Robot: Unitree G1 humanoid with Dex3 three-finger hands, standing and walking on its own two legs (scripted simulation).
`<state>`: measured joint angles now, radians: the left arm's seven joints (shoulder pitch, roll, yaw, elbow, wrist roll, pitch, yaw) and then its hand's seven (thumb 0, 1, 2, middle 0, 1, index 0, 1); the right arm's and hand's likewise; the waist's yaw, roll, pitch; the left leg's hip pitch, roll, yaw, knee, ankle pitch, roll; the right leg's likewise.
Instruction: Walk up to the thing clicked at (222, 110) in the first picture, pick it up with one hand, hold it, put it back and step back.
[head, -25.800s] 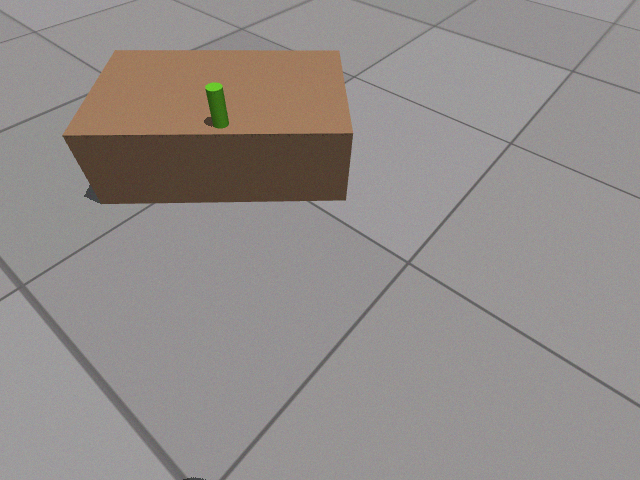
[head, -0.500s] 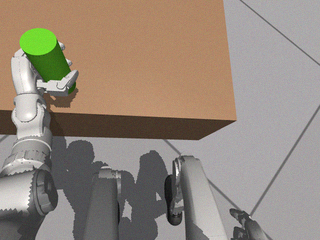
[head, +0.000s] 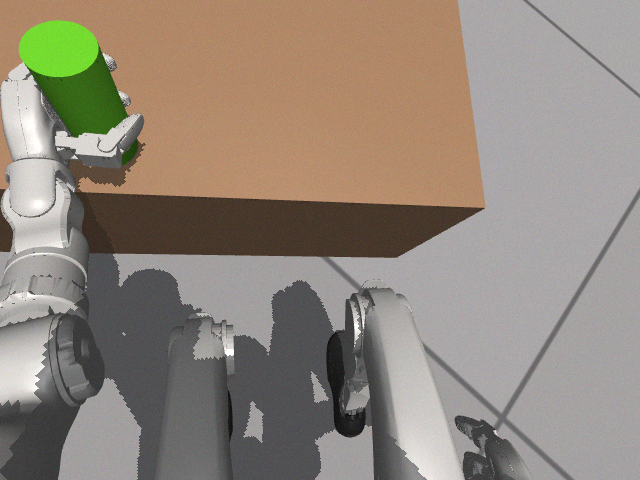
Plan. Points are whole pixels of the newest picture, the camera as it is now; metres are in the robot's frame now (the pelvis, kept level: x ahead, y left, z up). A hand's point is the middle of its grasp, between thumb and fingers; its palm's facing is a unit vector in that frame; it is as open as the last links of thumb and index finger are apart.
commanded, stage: lower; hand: left
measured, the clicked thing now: (90, 105) +0.52 +0.19 +0.00
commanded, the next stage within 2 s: loosen in 0.40 s
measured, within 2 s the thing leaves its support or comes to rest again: rests again in 0.14 s
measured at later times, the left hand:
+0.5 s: hand (109, 121) +0.52 +0.18 -0.03, palm faces +0.07 -1.00 -0.04, open 8.5 cm
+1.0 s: hand (106, 116) +0.53 +0.18 -0.03, palm faces +0.09 -1.00 -0.01, open 11.5 cm
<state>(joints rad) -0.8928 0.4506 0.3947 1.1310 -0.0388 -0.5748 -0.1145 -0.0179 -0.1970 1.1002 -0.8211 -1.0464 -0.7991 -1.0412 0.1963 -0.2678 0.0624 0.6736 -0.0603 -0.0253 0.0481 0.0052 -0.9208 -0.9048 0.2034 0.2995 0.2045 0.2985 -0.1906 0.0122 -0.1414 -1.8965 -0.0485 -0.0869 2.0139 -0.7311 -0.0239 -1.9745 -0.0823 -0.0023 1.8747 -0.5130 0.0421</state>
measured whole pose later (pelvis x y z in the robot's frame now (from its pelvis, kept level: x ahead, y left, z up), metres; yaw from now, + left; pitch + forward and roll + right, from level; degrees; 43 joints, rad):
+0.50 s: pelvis -0.01 +0.01 -0.02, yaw +0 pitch +35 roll -4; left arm -0.93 0.44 0.36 1.13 -0.02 -0.56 -0.08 -0.02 -0.20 1.10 -0.82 -1.05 -0.80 -1.04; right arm 0.20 -0.28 0.07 0.67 -0.06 -0.01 0.06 0.00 -0.91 -0.90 0.20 0.30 0.20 0.30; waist -0.20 0.02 -0.13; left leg -1.97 -0.07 -0.08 2.08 -0.73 -0.01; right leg -2.04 -0.10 0.01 1.94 -0.51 0.05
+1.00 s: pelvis -0.01 +0.00 -0.03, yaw +1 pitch +35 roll -4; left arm -0.96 0.44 0.37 1.13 -0.04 -0.55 -0.10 -0.01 -0.31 0.49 -0.73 -0.64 -0.72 -0.65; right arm 0.20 -0.29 0.07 0.66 -0.06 0.00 0.05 0.00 -0.92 -0.90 0.20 0.30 0.21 0.30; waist -0.19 0.01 -0.13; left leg -2.00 -0.07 -0.08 2.11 -0.72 -0.02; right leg -2.06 -0.10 0.01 1.96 -0.51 0.05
